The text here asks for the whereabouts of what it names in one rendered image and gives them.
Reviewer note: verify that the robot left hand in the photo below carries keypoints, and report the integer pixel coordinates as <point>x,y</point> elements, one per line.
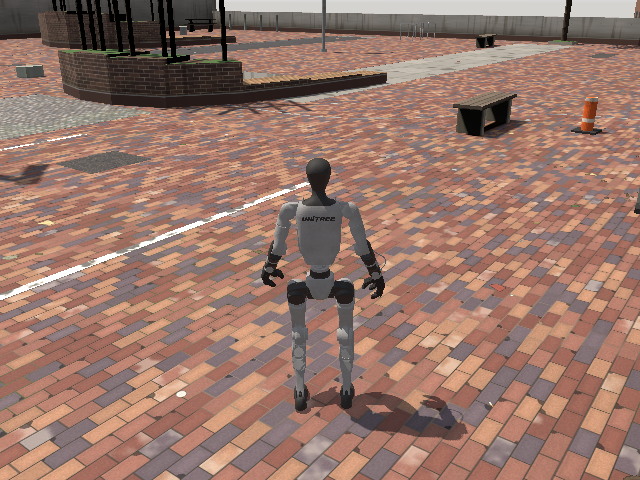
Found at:
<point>265,276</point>

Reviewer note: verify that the robot right forearm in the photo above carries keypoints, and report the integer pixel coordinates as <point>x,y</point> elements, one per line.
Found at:
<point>371,263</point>

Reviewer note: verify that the robot torso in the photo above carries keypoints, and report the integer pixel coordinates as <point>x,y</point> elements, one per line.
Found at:
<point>319,238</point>

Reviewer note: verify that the left robot upper arm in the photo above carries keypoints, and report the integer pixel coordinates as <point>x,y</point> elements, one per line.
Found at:
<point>287,212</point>

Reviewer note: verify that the robot right thigh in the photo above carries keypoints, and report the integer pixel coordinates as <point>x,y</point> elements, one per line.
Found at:
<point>344,293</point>

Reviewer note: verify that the robot left forearm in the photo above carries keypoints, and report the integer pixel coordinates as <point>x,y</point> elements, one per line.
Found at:
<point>271,261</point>

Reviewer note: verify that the robot right hand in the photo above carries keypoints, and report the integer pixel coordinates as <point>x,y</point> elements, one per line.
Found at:
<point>379,283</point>

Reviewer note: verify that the right robot upper arm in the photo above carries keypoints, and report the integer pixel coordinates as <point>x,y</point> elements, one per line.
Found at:
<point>350,211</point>

